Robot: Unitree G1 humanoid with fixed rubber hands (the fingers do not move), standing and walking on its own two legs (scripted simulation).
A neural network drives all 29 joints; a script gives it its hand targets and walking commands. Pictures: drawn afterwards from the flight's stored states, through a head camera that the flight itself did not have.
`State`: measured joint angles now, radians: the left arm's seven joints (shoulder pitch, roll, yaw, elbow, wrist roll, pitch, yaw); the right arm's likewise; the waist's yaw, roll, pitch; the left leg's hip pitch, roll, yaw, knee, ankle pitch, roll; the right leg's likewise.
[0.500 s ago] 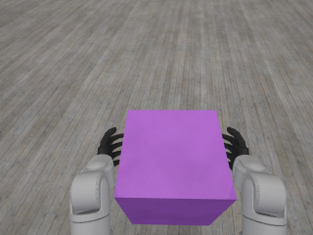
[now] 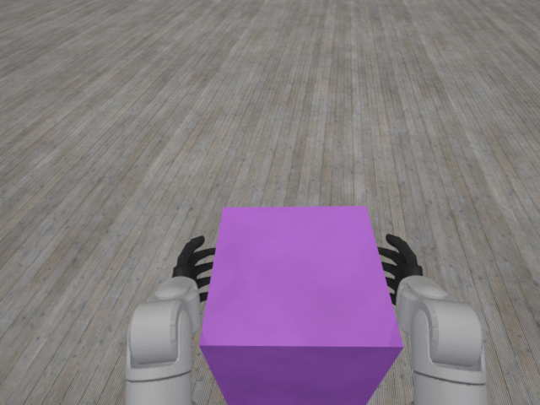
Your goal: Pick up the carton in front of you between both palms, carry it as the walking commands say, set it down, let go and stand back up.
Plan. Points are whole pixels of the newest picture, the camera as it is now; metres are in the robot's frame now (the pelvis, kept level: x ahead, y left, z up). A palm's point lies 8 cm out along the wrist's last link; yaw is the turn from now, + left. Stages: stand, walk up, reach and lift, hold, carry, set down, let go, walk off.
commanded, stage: carry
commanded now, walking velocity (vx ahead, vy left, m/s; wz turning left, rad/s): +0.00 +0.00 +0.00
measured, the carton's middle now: (294, 311) +0.26 +0.00 +0.01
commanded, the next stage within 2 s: hold in 1.36 s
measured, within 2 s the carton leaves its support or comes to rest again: neither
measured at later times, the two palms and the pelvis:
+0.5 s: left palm (180, 319) +0.23 +0.16 +0.04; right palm (396, 320) +0.24 -0.14 +0.04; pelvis -0.03 +0.01 +0.00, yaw +0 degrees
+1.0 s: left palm (180, 327) +0.23 +0.16 +0.04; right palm (397, 331) +0.23 -0.14 +0.04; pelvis -0.06 +0.01 +0.00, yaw +0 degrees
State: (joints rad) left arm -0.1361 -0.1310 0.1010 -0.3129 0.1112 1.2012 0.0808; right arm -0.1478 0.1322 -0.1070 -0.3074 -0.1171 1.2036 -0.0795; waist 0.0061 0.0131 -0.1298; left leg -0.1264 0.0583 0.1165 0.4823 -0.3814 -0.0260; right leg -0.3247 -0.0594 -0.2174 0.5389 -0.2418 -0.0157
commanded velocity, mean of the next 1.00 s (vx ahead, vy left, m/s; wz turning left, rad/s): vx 0.00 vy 0.00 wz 0.00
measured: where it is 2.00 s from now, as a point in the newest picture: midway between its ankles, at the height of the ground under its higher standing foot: outside the picture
